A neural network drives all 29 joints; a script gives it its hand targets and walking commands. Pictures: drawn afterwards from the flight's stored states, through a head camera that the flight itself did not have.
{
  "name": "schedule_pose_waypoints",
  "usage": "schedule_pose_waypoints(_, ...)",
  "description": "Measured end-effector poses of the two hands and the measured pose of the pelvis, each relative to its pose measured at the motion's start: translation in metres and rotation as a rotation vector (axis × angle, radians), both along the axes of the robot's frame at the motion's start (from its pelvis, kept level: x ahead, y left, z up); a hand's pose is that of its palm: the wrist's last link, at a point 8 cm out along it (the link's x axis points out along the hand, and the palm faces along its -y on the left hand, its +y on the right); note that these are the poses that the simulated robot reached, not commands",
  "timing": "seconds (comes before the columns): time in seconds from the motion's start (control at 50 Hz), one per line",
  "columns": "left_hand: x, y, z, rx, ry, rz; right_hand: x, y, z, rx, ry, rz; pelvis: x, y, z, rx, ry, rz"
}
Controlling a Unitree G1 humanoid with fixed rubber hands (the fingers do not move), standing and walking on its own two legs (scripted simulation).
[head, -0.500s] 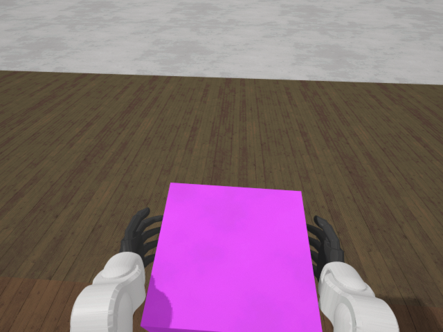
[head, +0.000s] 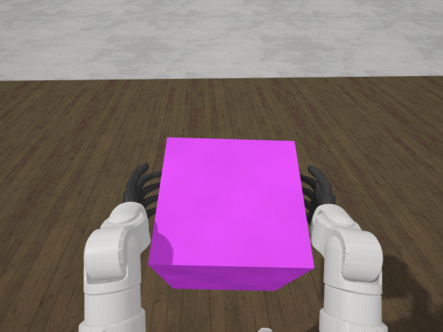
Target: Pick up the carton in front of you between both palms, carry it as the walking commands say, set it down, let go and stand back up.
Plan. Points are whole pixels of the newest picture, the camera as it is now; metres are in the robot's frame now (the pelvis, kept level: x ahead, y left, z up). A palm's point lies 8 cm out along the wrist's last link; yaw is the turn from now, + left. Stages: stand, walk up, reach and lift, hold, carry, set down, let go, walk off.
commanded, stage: carry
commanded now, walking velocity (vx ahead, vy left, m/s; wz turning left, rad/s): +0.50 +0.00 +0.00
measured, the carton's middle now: (227, 223) +0.32 -0.02 +0.04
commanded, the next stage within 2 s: none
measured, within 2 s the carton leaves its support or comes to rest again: neither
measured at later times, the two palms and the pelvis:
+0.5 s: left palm (169, 95) +0.68 +0.12 +0.08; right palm (279, 97) +0.69 -0.18 +0.07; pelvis +0.37 -0.04 -0.03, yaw +0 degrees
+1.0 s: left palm (189, 60) +1.06 +0.09 +0.00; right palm (266, 60) +1.07 -0.21 -0.01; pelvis +0.75 -0.07 -0.12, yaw +3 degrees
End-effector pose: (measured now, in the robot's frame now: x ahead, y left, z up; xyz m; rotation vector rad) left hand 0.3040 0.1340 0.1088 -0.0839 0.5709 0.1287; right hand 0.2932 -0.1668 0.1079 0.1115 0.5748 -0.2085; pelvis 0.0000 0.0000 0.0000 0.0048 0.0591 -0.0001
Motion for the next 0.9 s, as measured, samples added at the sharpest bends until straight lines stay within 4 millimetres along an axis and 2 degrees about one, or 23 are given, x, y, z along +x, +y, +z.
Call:
schedule_pose_waypoints(0.1, 0.086, -0.004, -0.003, 0.066, -0.012, 0.067, 0.109, -0.006, -0.014, 0.013, -0.014, 0.08, 0.077, -0.022, -0.022, 0.003, 0.0, 0.018)
schedule_pose_waypoints(0.16, 0.125, -0.006, -0.016, 0.049, 0.027, 0.107, 0.16, -0.006, -0.028, 0.021, 0.026, 0.109, 0.113, -0.034, -0.025, 0.014, 0.004, 0.04)
schedule_pose_waypoints(0.28, 0.195, -0.004, -0.037, -0.017, 0.114, 0.17, 0.24, -0.003, -0.044, 0.053, 0.115, 0.116, 0.189, -0.051, -0.008, 0.031, 0.043, 0.037)
schedule_pose_waypoints(0.38, 0.27, -0.009, -0.025, -0.037, 0.028, 0.163, 0.308, -0.008, -0.034, 0.076, 0.029, 0.092, 0.261, -0.053, -0.006, 0.039, 0.069, 0.021)
schedule_pose_waypoints(0.48, 0.358, -0.015, -0.026, -0.033, -0.032, 0.108, 0.38, -0.014, -0.036, 0.055, -0.033, 0.056, 0.347, -0.044, -0.022, 0.016, 0.067, 0.009)
schedule_pose_waypoints(0.56, 0.437, -0.02, -0.042, -0.01, -0.079, 0.026, 0.441, -0.019, -0.049, 0.021, -0.078, 0.011, 0.422, -0.033, -0.057, -0.036, 0.02, -0.027)
schedule_pose_waypoints(0.6, 0.473, -0.028, -0.054, -0.008, -0.064, -0.023, 0.465, -0.028, -0.059, 0.005, -0.061, -0.027, 0.45, -0.031, -0.066, -0.018, 0.023, -0.03)
schedule_pose_waypoints(0.68, 0.525, -0.047, -0.078, -0.025, 0.046, -0.06, 0.5, -0.046, -0.08, 0.007, 0.045, -0.085, 0.502, -0.026, -0.064, -0.018, 0.014, -0.019)
schedule_pose_waypoints(0.76, 0.573, -0.053, -0.091, -0.025, 0.092, -0.045, 0.547, -0.053, -0.093, 0.03, 0.09, -0.104, 0.554, -0.028, -0.061, -0.026, 0.006, -0.006)
schedule_pose_waypoints(0.82, 0.612, -0.05, -0.098, -0.002, 0.096, -0.019, 0.595, -0.051, -0.098, 0.03, 0.098, -0.081, 0.596, -0.035, -0.063, -0.023, 0.006, 0.004)
schedule_pose_waypoints(0.9, 0.671, -0.048, -0.101, -0.025, 0.039, 0.015, 0.671, -0.048, -0.099, 0.028, 0.042, -0.026, 0.659, -0.047, -0.075, -0.004, 0.007, 0.004)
